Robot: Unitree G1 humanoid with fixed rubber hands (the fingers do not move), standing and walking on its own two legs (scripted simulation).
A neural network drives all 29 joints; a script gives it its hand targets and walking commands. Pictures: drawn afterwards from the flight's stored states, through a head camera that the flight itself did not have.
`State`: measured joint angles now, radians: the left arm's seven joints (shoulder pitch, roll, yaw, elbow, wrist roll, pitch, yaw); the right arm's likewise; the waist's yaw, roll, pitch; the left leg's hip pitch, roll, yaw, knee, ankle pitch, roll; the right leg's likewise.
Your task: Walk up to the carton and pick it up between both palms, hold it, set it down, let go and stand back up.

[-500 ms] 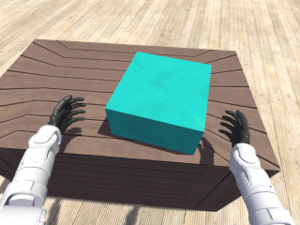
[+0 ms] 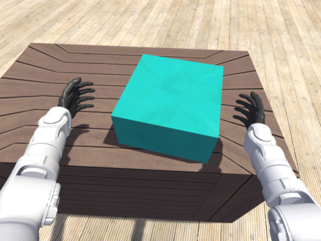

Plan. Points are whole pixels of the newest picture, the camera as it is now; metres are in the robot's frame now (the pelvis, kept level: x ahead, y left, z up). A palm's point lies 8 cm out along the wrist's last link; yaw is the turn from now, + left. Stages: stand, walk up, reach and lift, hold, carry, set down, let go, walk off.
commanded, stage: reach and lift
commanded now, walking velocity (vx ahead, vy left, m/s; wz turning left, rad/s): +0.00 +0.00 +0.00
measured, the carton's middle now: (172, 103) +0.54 -0.03 -0.02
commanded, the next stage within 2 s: none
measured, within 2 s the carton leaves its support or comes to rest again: neither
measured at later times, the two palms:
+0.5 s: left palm (81, 85) +0.48 +0.22 +0.12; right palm (263, 103) +0.42 -0.25 +0.11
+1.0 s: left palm (89, 82) +0.50 +0.21 +0.11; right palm (263, 99) +0.43 -0.26 +0.10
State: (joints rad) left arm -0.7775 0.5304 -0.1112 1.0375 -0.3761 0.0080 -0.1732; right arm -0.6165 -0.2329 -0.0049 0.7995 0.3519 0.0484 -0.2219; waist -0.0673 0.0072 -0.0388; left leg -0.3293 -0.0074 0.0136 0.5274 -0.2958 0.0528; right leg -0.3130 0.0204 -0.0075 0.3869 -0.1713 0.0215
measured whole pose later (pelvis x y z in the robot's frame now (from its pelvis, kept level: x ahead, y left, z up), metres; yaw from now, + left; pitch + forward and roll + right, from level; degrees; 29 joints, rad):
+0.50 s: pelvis +0.00 -0.01 -0.01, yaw +1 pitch +15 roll -2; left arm -1.09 0.54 -0.22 1.36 -0.45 -0.06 -0.16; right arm -0.91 -0.28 0.01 1.05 0.39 0.03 -0.18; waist -0.14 0.03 -0.15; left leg -0.55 -0.01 -0.01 0.58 -0.29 0.04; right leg -0.54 0.02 -0.04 0.46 -0.19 0.01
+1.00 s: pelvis -0.01 -0.02 -0.02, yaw +2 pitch +23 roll -2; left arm -1.30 0.56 -0.28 1.64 -0.48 -0.17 -0.17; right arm -1.08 -0.26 0.02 1.22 0.37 -0.02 -0.15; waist -0.22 0.01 -0.22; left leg -0.74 -0.02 -0.03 0.62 -0.28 0.03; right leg -0.73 0.01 -0.06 0.52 -0.19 0.00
